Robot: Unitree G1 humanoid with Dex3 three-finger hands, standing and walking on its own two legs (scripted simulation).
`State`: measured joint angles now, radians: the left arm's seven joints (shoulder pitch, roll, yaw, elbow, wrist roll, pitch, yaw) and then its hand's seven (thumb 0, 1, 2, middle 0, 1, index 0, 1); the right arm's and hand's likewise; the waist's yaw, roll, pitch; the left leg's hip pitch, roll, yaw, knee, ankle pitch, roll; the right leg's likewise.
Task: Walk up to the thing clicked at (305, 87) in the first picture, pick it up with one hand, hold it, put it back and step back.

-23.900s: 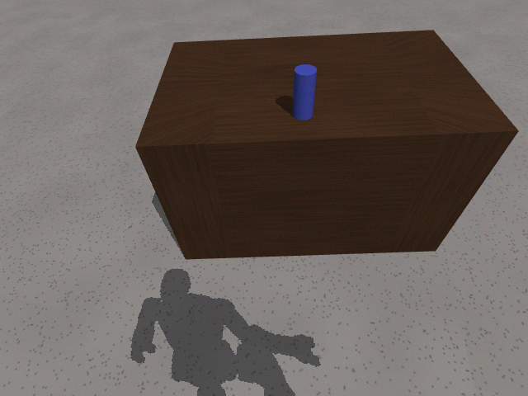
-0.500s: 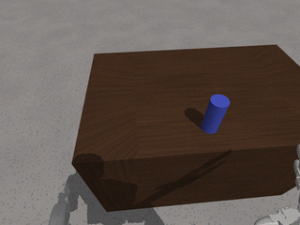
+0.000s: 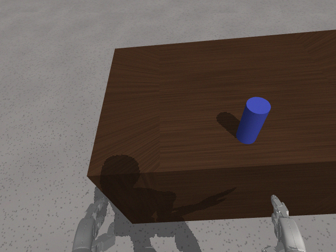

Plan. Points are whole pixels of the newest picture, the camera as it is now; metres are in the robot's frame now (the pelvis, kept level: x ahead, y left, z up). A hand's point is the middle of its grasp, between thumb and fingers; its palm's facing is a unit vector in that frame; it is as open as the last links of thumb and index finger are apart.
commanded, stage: home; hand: right
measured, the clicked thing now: (251, 122) +0.47 -0.20 -0.03
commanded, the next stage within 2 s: none
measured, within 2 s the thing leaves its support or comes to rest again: neither
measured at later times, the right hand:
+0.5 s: hand (277, 247) +0.16 -0.22 -0.12, palm faces -0.04 +0.94 -0.35, open 17.5 cm
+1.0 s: hand out of the picture +0.05 -0.24 -0.13, palm faces -0.02 +0.93 -0.37, open 17.4 cm
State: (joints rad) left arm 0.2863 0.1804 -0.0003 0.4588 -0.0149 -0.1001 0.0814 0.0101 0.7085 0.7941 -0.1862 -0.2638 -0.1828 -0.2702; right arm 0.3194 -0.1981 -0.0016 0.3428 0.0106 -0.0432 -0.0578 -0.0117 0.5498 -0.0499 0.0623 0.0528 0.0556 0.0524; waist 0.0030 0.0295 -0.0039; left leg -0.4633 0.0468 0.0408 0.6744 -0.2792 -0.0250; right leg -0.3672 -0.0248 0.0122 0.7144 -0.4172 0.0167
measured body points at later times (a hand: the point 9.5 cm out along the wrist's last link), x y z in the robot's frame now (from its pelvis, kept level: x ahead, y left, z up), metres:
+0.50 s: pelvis +0.02 +0.00 +0.00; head +0.03 +0.00 +0.45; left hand +0.15 +0.27 -0.11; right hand +0.16 -0.26 -0.09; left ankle +0.04 +0.14 -0.72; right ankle -0.03 -0.13 -0.72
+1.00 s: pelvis -0.01 +0.01 +0.02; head -0.03 +0.02 +0.47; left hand +0.06 +0.31 -0.12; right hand +0.05 -0.29 -0.10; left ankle +0.04 +0.14 -0.72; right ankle -0.03 -0.13 -0.72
